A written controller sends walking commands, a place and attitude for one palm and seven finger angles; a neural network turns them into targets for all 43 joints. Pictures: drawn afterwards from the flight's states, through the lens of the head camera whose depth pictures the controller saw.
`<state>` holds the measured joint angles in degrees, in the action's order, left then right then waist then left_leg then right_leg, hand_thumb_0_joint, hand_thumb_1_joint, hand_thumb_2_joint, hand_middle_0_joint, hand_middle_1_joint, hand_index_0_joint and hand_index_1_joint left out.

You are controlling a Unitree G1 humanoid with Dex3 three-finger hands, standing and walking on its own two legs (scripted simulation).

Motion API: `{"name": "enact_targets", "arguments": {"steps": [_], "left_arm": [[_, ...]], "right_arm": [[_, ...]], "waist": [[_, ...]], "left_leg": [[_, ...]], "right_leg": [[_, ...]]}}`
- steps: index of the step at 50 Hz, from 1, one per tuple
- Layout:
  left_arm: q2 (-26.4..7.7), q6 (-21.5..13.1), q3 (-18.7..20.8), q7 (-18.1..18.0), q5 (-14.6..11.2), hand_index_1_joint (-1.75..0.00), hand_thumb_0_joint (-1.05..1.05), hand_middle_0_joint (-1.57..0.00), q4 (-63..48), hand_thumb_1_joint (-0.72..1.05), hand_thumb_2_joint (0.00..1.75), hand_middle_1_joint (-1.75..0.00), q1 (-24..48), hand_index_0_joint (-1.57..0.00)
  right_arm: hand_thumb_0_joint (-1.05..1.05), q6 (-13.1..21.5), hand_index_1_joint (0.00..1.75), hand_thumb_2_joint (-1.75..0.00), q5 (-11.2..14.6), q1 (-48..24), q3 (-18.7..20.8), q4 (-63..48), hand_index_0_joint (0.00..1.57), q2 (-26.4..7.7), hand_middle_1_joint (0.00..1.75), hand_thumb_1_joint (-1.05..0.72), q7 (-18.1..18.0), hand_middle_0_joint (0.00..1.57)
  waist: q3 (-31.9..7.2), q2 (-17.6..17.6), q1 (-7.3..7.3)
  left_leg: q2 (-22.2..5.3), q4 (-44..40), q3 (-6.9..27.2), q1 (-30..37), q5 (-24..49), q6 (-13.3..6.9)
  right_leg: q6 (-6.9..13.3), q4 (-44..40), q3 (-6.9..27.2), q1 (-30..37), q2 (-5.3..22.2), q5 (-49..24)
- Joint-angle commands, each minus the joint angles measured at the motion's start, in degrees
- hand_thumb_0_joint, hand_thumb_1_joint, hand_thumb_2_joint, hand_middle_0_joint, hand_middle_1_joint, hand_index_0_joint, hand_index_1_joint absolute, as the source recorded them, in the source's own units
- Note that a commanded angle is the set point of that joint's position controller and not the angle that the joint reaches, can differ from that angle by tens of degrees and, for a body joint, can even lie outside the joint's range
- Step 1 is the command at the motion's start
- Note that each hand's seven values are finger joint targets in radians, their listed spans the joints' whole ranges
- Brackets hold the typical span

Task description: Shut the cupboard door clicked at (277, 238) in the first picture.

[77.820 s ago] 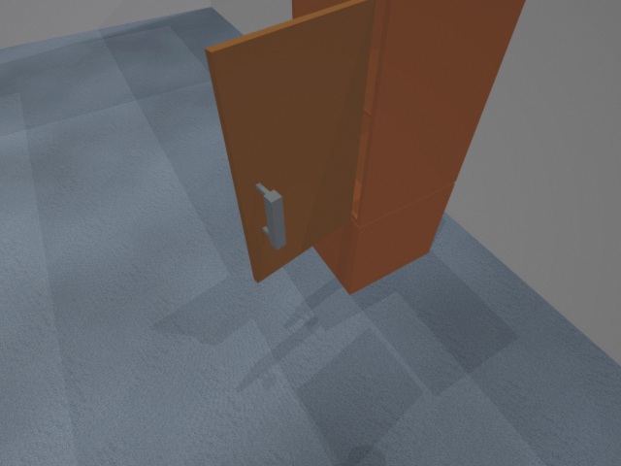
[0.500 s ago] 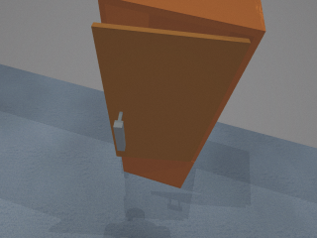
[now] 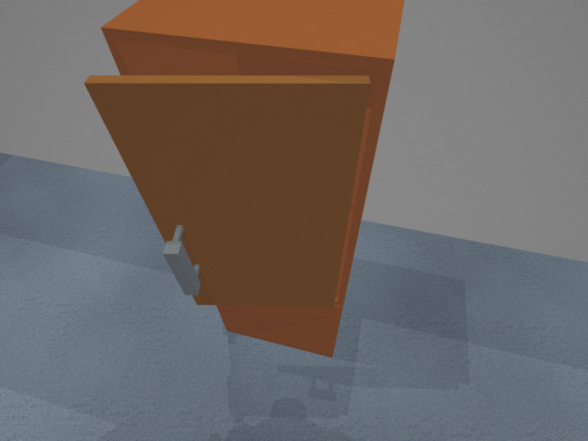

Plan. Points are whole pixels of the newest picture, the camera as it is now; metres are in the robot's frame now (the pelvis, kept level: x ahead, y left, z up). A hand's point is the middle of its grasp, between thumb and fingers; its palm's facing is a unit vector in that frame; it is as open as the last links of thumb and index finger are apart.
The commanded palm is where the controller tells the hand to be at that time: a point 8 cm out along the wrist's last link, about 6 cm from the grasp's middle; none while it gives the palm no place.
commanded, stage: come to a stop and stand still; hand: left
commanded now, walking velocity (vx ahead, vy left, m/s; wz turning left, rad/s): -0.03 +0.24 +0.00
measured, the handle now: (186, 260) +0.43 +0.23 -0.09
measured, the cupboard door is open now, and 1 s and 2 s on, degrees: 13 13 13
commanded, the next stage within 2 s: none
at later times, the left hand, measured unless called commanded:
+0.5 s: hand out of the picture -0.01 +0.24 -0.16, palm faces +0.01 -0.96 -0.28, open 7.3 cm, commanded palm none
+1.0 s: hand out of the picture +0.06 +0.21 -0.16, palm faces -0.03 -0.97 -0.23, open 7.3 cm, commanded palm none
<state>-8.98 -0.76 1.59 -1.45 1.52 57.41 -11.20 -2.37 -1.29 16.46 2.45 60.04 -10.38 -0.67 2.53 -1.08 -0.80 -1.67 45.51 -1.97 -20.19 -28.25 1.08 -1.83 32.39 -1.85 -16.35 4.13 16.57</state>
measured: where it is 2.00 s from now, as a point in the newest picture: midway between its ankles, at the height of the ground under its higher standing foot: outside the picture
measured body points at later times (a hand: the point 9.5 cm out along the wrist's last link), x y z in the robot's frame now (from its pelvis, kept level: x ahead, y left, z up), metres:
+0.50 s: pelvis +0.00 +0.05 +0.00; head +0.02 +0.02 +0.45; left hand -0.01 +0.29 -0.14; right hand +0.09 -0.17 -0.16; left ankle +0.01 +0.10 -0.73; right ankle -0.01 -0.09 -0.73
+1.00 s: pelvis +0.03 +0.03 +0.01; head +0.06 +0.02 +0.46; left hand +0.06 +0.26 -0.14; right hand +0.01 -0.19 -0.16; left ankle +0.01 +0.10 -0.73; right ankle -0.01 -0.09 -0.73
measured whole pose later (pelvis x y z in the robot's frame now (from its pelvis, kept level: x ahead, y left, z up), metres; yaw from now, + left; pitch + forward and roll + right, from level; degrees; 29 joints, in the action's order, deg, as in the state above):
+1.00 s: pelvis +0.03 +0.03 +0.01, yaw -1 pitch +1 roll +1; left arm -9.4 -0.2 -1.1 -2.0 0.4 62.6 -12.1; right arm 1.1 -1.2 16.4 -1.3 63.6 -9.8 -1.4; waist 3.1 -0.9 -0.4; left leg 2.9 22.8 -6.8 -9.2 -14.5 -3.9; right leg -0.6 26.3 -0.7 -9.4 1.9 17.5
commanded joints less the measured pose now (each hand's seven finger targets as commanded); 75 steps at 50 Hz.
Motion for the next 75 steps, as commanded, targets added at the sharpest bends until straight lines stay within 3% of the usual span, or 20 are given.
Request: {"name": "enact_targets", "arguments": {"steps": [1, 4, 7, 8, 9, 10, 11, 12, 14, 16, 18, 20, 21, 22, 26, 31, 35, 39, 60, 75], "left_arm": [[-12.1, -0.1, 3.1, -1.3, 0.5, -0.30, 0.00, -0.20, -2.0, 0.90, 0.90, -0.30, -5.8, -0.20], [-12.7, 0.6, 3.7, -1.7, 0.7, -0.30, 0.00, -0.20, -2.8, 0.90, 0.90, -0.30, -4.9, -0.20], [-12.4, 1.4, 3.6, -1.4, 0.3, -0.30, 0.00, -0.20, -3.7, 0.90, 0.90, -0.30, -2.3, -0.20], [-11.2, 1.8, 3.5, -1.3, 0.0, -0.30, 0.00, -0.20, -3.9, 0.90, 0.90, -0.30, -1.8, -0.20], [-8.0, 2.5, 2.9, -1.1, -0.1, -0.30, 0.00, -0.20, -5.0, 0.90, 0.90, -0.30, -2.2, -0.20], [-8.1, 1.2, 1.0, -2.7, -0.4, -0.30, 0.00, -0.20, -1.8, 0.90, 0.90, -0.30, -5.3, -0.20], [-8.9, 1.9, 0.9, -2.0, 0.1, -0.30, 0.00, -0.20, -5.4, 0.90, 0.90, -0.30, -7.0, -0.20], [-8.9, 2.7, 0.7, -1.4, 0.5, -0.30, 0.00, -0.20, -4.3, 0.90, 0.90, -0.30, -6.4, -0.20], [-8.9, 2.4, 0.2, -0.4, 0.7, -0.30, 0.00, -0.20, -4.0, 0.90, 0.90, -0.30, -7.7, -0.20], [-7.4, 1.2, -0.4, -0.2, 0.1, -0.30, 0.00, -0.20, -3.1, 0.90, 0.90, -0.30, -8.3, -0.20], [-6.6, 0.4, -1.0, -0.4, -0.2, -0.30, 0.00, -0.20, -2.3, 0.90, 0.90, -0.30, -8.9, -0.20], [-8.1, -0.3, -1.5, -0.4, -0.2, -0.30, 0.00, -0.20, -1.9, 0.90, 0.90, -0.30, -7.9, -0.20], [-8.4, -0.7, -1.5, -0.4, -0.3, -0.30, 0.00, -0.20, -1.6, 0.90, 0.90, -0.30, -6.9, -0.20], [-7.9, -0.8, -1.7, -0.5, -0.5, -0.30, 0.00, -0.20, -1.4, 0.90, 0.90, -0.30, -6.1, -0.20], [-7.6, -0.1, -1.5, -0.7, -0.6, -0.30, 0.00, -0.20, -0.5, 0.90, 0.90, -0.30, -7.4, -0.20], [-7.4, 0.0, -1.7, -0.6, -0.5, -0.30, 0.00, -0.20, 1.1, 0.90, 0.90, -0.30, -7.5, -0.20], [-7.3, 0.0, -1.6, -0.7, -0.7, -0.30, 0.00, -0.20, 2.0, 0.90, 0.90, -0.30, -6.6, -0.20], [-7.1, 0.2, -1.7, -0.7, -0.8, -0.30, 0.00, -0.20, 2.8, 0.90, 0.90, -0.30, -6.0, -0.20], [-5.3, -0.4, -1.6, -1.2, -1.1, -0.30, 0.00, -0.20, 5.8, 0.90, 0.90, -0.30, -6.8, -0.20], [-4.9, -0.7, -1.5, -1.5, -0.9, -0.30, 0.00, -0.20, 6.7, 0.90, 0.90, -0.30, -8.7, -0.20]], "right_arm": [[0.00, 1.3, 0.30, -0.90, 0.6, -0.6, 0.8, -4.6, 0.20, -2.3, 0.30, -0.90, 0.1, 0.20], [0.00, 1.0, 0.30, -0.90, 0.7, -1.7, 0.9, -6.0, 0.20, -1.8, 0.30, -0.90, 0.4, 0.20], [0.00, 1.3, 0.30, -0.90, 0.8, 2.8, 0.8, -5.0, 0.20, -1.2, 0.30, -0.90, 0.3, 0.20], [0.00, 1.7, 0.30, -0.90, 0.7, 4.9, 0.8, -4.2, 0.20, -1.7, 0.30, -0.90, 0.2, 0.20], [0.00, 2.1, 0.30, -0.90, 0.4, 6.0, 1.4, -4.2, 0.20, -4.9, 0.30, -0.90, 0.0, 0.20], [0.00, 2.0, 0.30, -0.90, 0.8, -0.1, 1.9, -8.6, 0.20, -10.9, 0.30, -0.90, 0.2, 0.20], [0.00, 1.6, 0.30, -0.90, -0.4, -2.2, 1.0, -12.2, 0.20, -7.8, 0.30, -0.90, 0.7, 0.20], [0.00, 1.5, 0.30, -0.90, -0.5, -5.0, 0.8, -13.7, 0.20, -9.4, 0.30, -0.90, 0.7, 0.20], [0.00, 1.8, 0.30, -0.90, -0.4, -6.1, 0.5, -14.5, 0.20, -9.0, 0.30, -0.90, 0.5, 0.20], [0.00, 2.5, 0.30, -0.90, -0.2, -4.2, 0.2, -14.1, 0.20, -8.4, 0.30, -0.90, 0.1, 0.20], [0.00, 3.0, 0.30, -0.90, 0.3, -3.4, -0.2, -13.6, 0.20, -8.0, 0.30, -0.90, 0.0, 0.20], [0.00, 3.5, 0.30, -0.90, 0.7, -2.7, -0.9, -12.8, 0.20, -6.3, 0.30, -0.90, 0.0, 0.20], [0.00, 3.4, 0.30, -0.90, 0.7, -1.9, -0.9, -12.1, 0.20, -6.5, 0.30, -0.90, 0.1, 0.20], [0.00, 3.5, 0.30, -0.90, 0.7, -0.9, -0.9, -11.3, 0.20, -7.1, 0.30, -0.90, 0.0, 0.20], [0.00, 4.3, 0.30, -0.90, 0.5, -1.0, -1.3, -8.5, 0.20, -7.3, 0.30, -0.90, -0.3, 0.20], [0.00, 4.5, 0.30, -0.90, 0.3, -1.3, -1.8, -6.2, 0.20, -6.8, 0.30, -0.90, -0.4, 0.20], [0.00, 4.8, 0.30, -0.90, 0.3, -0.4, -2.1, -3.9, 0.20, -6.6, 0.30, -0.90, -0.7, 0.20], [0.00, 4.6, 0.30, -0.90, 0.4, 0.3, -2.5, -1.8, 0.20, -5.9, 0.30, -0.90, -0.9, 0.20], [0.00, 4.7, 0.30, -0.90, 0.5, 3.4, -2.6, 4.1, 0.20, -3.4, 0.30, -0.90, -1.8, 0.20], [0.00, 4.4, 0.30, -0.90, 0.5, 2.2, -2.5, 4.6, 0.20, -3.3, 0.30, -0.90, -2.1, 0.20]], "waist": [[-3.6, 12.8, 2.97], [-3.1, 12.5, 2.93], [-3.4, 12.7, 0.29], [-3.1, 10.3, -0.58], [-3.4, -0.9, -0.90], [-4.3, -13.0, -0.52], [-3.2, -14.6, 1.46], [2.3, -20.2, 1.54], [3.3, -17.3, 2.50], [-1.1, -7.2, 2.41], [-2.0, -1.9, 2.49], [-1.9, -1.5, 1.10], [-1.8, 6.9, 0.26], [-2.1, 10.6, -0.38], [-2.0, 0.7, 0.67], [-1.3, 2.1, 1.00], [-2.3, 0.5, 0.96], [-0.2, 1.3, 1.30], [-1.5, 1.1, 0.83], [-1.0, 1.1, 0.86]], "left_leg": [[1.2, 7.6, -0.6, -7.9, -0.2, 0.8], [1.0, 2.2, -0.5, -5.1, 1.2, 0.9], [2.8, -13.7, -3.1, 7.6, 12.4, 0.3], [1.9, -20.2, -3.1, 13.2, 16.3, -0.1], [-4.7, -25.2, 5.1, 15.6, 17.4, -2.2], [-8.3, -17.2, 1.9, 5.6, 21.4, -2.7], [-6.6, -23.7, 7.8, -3.9, -0.1, -4.4], [-7.8, -31.2, 14.2, -9.8, -12.8, -5.0], [-8.3, -31.4, 14.7, -7.1, -5.2, -7.2], [-9.2, -27.7, 11.7, 0.0, 7.7, -8.3], [-7.5, -25.0, 8.9, 2.3, 11.6, -7.1], [-4.5, -24.0, 6.7, 5.6, 15.4, -5.2], [-3.9, -22.4, 5.3, 6.9, 16.0, -4.8], [-3.5, -22.0, 4.5, 8.8, 17.1, -4.6], [-5.2, -26.9, 5.9, 9.7, 20.3, -4.9], [-4.7, -27.8, 5.4, 9.8, 19.7, -4.9], [-4.7, -27.0, 4.7, 12.0, 27.3, -4.7], [-4.7, -27.4, 4.7, 11.0, 25.8, -4.7], [-4.6, -24.8, 2.7, 15.0, 34.5, -4.0], [-4.8, -24.1, 1.9, 16.7, 35.2, -3.4]], "right_leg": [[11.6, -8.9, 11.6, 10.0, 15.5, -39.1], [12.0, -9.1, 11.1, 7.0, 16.0, -32.7], [8.5, -6.7, 8.5, -1.3, 11.4, -18.7], [6.7, -4.0, 7.3, -5.3, 9.1, -11.5], [4.0, 3.5, 3.6, -9.5, 3.6, 0.7], [3.4, 6.0, -0.1, -1.4, 1.5, 5.7], [3.9, 7.2, -1.4, -0.7, -2.1, 10.3], [3.7, 11.9, -3.2, -2.3, -3.5, 11.2], [3.6, 15.2, -1.8, -5.3, -3.3, 8.9], [3.5, 9.7, 0.1, -4.0, -2.2, 7.4], [3.8, -0.6, 2.6, -0.8, -1.4, 2.3], [5.0, -5.9, 6.9, -1.5, 1.0, -1.7], [5.0, -6.5, 7.9, -1.7, 1.5, -3.3], [4.8, -7.2, 8.2, -2.0, 2.2, -4.7], [3.7, -5.2, 5.3, 0.0, 0.7, -3.2], [3.8, -7.1, 5.7, 1.5, 1.6, -4.9], [3.6, -6.8, 5.3, 3.1, 1.7, -7.8], [3.6, -8.1, 5.0, 3.9, 2.0, -7.1], [4.3, -8.4, 5.0, 7.1, 2.3, -17.9], [4.7, -9.3, 5.3, 8.1, 2.7, -23.8]]}}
